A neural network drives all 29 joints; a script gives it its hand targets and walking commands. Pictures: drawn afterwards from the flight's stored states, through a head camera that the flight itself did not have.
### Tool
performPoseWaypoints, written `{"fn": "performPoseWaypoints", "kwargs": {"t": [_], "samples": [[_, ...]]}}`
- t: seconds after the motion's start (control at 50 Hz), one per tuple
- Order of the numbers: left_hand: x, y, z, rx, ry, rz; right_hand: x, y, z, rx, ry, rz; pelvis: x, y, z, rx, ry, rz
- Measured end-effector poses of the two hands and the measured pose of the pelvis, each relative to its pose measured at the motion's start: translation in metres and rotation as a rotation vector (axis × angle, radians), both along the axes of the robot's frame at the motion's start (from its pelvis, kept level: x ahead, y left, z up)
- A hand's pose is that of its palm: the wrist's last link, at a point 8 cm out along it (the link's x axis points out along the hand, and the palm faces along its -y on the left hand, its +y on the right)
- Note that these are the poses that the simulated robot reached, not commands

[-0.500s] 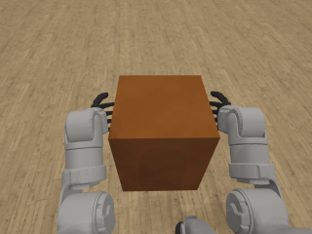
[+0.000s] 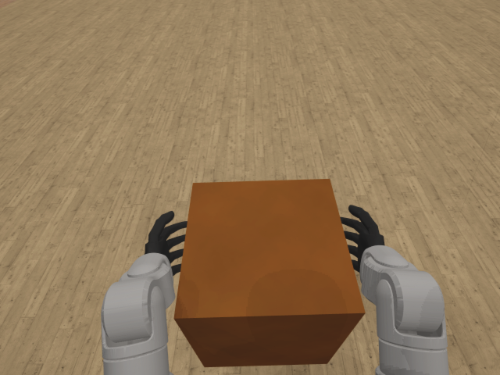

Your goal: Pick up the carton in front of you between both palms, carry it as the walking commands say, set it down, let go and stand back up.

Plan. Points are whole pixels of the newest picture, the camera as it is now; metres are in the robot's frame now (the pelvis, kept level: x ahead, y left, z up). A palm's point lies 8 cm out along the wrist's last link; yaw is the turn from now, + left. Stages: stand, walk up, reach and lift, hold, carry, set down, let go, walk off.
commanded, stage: carry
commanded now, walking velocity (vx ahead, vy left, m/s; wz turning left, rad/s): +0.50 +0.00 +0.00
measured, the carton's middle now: (263, 278) +0.28 +0.01 +0.02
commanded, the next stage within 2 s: none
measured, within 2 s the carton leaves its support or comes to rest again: neither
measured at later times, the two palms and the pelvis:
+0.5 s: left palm (186, 137) +0.57 +0.16 +0.10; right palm (328, 134) +0.55 -0.14 +0.10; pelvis +0.30 +0.02 +0.00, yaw -2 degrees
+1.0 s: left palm (212, 73) +0.89 +0.13 +0.09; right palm (315, 70) +0.89 -0.17 +0.09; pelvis +0.63 -0.02 +0.00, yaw +0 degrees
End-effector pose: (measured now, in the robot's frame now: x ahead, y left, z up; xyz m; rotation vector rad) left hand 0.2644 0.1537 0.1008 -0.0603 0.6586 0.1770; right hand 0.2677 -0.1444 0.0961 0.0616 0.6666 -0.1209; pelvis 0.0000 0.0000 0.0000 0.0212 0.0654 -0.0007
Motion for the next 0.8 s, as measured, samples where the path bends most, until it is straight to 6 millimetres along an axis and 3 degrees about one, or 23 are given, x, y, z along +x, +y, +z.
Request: {"fn": "performPoseWaypoints", "kwargs": {"t": [0.12,0.22,0.34,0.5,0.62,0.7,0.8], "samples": [[0.088,0.016,-0.021,-0.02,-0.002,-0.049,0.076,0.016,-0.011,-0.037,-0.002,-0.036,0.09,0.024,-0.025,0.004,-0.028,-0.033],[0.138,0.017,-0.03,-0.02,0.112,-0.087,0.112,0.018,-0.022,-0.035,0.112,-0.075,0.137,0.036,-0.009,-0.016,-0.021,-0.057],[0.201,0.016,-0.016,-0.009,0.088,-0.103,0.172,0.017,-0.008,-0.03,0.09,-0.089,0.199,0.038,0.005,-0.031,-0.011,-0.051],[0.303,0.005,-0.001,-0.009,0.01,-0.065,0.286,0.005,0.006,-0.029,0.01,-0.053,0.305,0.017,0.001,-0.025,-0.009,-0.041],[0.396,-0.021,-0.022,0.022,0.021,-0.047,0.385,-0.022,-0.024,0.004,0.02,-0.037,0.399,-0.011,-0.025,-0.035,-0.021,-0.019],[0.438,-0.03,-0.037,0.031,0.12,-0.031,0.433,-0.031,-0.04,0.013,0.12,-0.021,0.441,-0.025,-0.015,-0.028,-0.01,0.008],[0.484,-0.031,-0.035,0.03,0.153,-0.003,0.488,-0.031,-0.037,0.001,0.152,0.014,0.495,-0.033,0.002,-0.012,-0.001,0.008]]}}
